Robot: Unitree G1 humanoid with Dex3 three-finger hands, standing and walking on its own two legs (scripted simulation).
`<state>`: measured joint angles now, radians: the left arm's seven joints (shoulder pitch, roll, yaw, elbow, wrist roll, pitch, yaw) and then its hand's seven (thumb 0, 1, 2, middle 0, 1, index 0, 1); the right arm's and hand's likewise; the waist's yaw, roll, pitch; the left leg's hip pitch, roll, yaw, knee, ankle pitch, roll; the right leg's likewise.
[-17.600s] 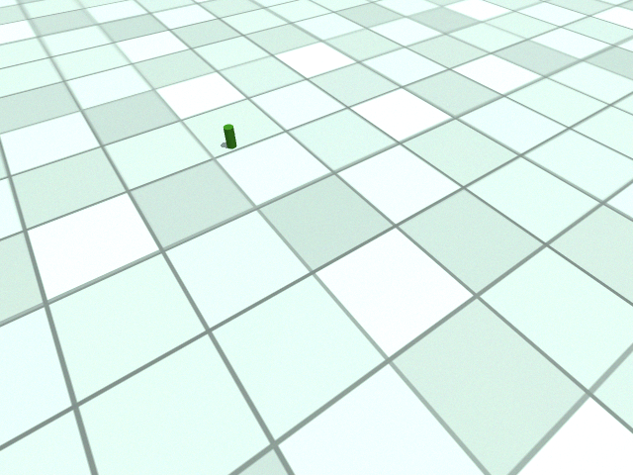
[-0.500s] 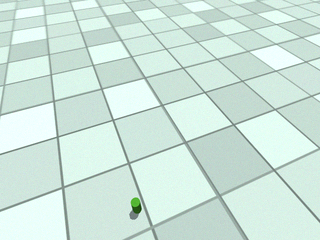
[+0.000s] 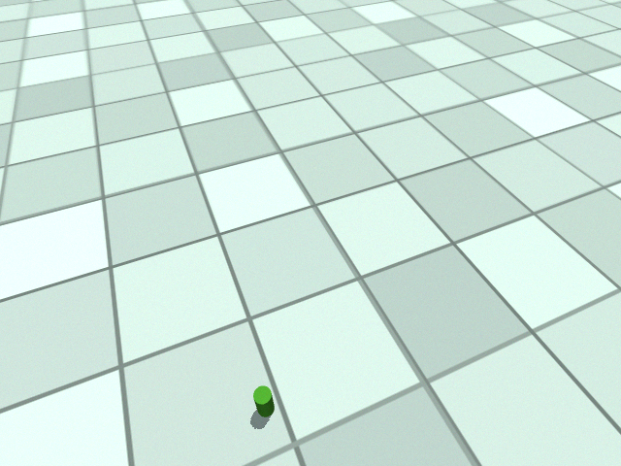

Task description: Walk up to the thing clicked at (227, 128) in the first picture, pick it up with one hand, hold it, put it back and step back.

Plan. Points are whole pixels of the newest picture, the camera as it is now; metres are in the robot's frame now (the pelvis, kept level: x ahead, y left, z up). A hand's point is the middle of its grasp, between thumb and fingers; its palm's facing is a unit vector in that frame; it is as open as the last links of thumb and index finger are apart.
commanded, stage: stand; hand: left
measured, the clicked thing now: (264, 401) +0.45 +0.15 -0.72
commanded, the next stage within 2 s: walk up in 0.56 s
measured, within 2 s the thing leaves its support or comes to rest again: neither
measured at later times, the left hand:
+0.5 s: hand out of the picture +0.07 +0.26 -0.16, palm faces -0.02 -0.94 -0.35, open 7.3 cm
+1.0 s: hand out of the picture +0.09 +0.24 -0.16, palm faces +0.02 -0.95 -0.32, open 7.4 cm
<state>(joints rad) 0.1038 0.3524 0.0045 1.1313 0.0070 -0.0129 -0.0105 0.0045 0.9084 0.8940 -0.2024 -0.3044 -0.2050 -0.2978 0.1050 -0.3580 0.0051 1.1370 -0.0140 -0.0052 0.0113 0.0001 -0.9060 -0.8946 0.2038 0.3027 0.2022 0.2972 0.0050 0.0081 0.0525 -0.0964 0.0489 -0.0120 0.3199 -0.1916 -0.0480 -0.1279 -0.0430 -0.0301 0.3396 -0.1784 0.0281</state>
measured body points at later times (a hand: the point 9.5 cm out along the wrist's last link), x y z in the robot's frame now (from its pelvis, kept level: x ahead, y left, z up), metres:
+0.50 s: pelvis +0.00 +0.00 +0.00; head +0.02 +0.00 +0.45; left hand +0.07 +0.30 -0.13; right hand +0.07 -0.30 -0.14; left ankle -0.01 +0.15 -0.75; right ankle +0.00 -0.14 -0.75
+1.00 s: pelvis +0.01 -0.02 -0.01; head +0.03 -0.01 +0.44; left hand +0.08 +0.29 -0.14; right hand +0.07 -0.34 -0.13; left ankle -0.01 +0.15 -0.75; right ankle +0.00 -0.14 -0.75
